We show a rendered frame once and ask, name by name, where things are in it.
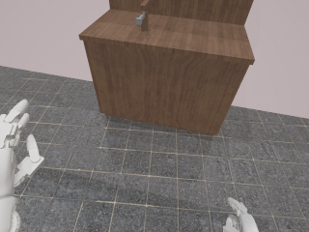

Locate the tap lever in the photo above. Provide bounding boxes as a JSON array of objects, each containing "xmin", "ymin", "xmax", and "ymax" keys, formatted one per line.
[{"xmin": 135, "ymin": 12, "xmax": 145, "ymax": 25}]

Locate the left robot hand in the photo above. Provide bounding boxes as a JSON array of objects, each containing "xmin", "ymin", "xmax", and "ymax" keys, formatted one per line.
[{"xmin": 0, "ymin": 99, "xmax": 44, "ymax": 198}]

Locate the left robot forearm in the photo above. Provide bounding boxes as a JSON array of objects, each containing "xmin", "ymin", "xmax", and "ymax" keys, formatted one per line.
[{"xmin": 0, "ymin": 196, "xmax": 22, "ymax": 232}]

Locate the right robot hand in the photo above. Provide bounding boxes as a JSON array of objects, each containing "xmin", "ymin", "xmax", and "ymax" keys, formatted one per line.
[{"xmin": 222, "ymin": 197, "xmax": 259, "ymax": 232}]

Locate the counter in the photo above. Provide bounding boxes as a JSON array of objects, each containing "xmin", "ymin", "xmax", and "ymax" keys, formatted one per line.
[{"xmin": 78, "ymin": 0, "xmax": 255, "ymax": 136}]

